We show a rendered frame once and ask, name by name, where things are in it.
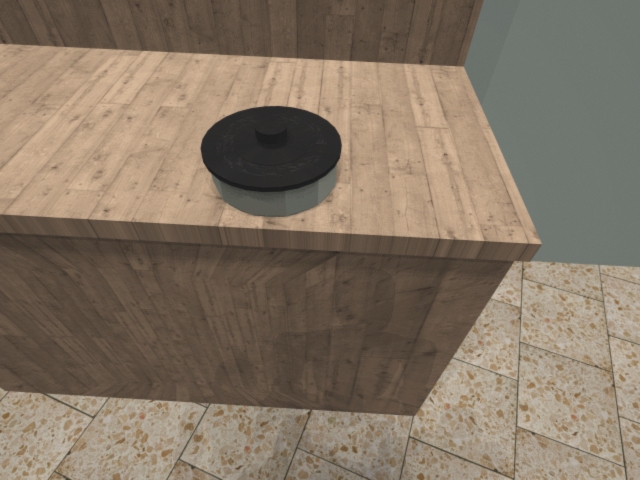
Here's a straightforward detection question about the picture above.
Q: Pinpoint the knob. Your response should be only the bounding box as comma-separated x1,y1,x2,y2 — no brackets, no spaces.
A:
255,117,287,144

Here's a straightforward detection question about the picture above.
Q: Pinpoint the pot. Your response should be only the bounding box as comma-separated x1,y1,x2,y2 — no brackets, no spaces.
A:
211,164,337,217

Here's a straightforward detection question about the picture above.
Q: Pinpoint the table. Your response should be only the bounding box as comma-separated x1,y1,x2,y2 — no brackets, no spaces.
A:
0,0,542,416

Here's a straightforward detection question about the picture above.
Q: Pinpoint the lid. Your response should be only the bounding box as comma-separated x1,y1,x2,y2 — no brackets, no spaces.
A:
201,106,342,192

